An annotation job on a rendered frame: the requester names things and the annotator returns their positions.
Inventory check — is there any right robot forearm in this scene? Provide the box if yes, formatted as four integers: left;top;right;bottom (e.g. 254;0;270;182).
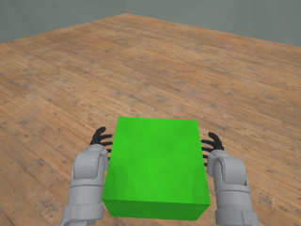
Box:
206;149;260;226

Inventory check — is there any right robot hand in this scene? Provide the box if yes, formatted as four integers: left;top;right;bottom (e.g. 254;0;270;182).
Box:
201;132;224;167

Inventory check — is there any left robot hand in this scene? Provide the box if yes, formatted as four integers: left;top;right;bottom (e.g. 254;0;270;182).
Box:
89;126;113;161

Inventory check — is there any carton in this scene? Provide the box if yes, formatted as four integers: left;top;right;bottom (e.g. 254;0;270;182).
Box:
102;117;211;221

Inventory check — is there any left robot forearm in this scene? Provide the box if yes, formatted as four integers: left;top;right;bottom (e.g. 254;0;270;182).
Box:
59;144;109;226

